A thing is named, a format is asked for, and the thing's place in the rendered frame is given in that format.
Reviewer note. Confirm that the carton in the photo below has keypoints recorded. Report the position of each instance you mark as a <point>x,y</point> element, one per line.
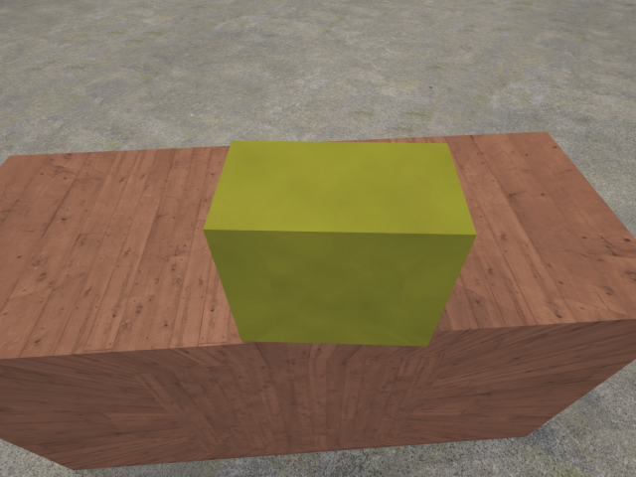
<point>338,242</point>

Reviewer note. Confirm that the pedestal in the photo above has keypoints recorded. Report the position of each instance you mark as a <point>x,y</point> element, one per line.
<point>118,346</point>

